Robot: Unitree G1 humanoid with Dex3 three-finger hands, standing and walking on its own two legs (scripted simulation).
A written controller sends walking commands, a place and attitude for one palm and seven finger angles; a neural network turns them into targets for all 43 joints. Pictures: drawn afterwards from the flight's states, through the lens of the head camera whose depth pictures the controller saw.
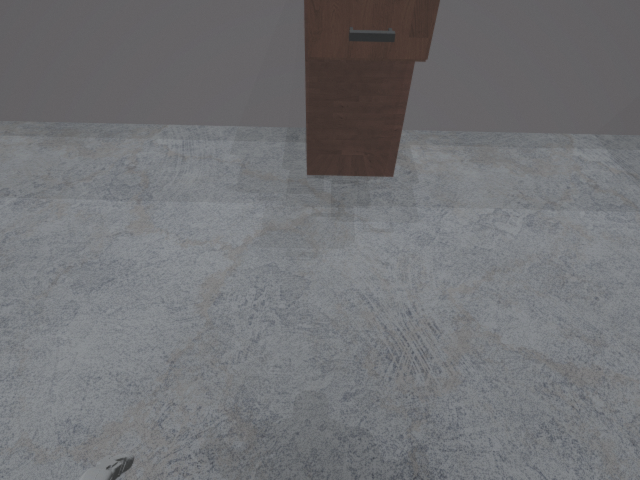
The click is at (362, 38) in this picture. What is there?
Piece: drawer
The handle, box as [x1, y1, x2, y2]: [349, 27, 394, 41]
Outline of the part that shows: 349,30 349,40 394,40 394,31 392,31 391,28 388,28 387,31 353,30 352,27 350,27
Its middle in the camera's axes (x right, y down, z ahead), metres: +0.15 -0.63 +1.19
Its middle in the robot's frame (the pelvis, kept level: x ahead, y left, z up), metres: +1.33 -0.10 +0.04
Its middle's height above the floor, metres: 0.80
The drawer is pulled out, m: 0.29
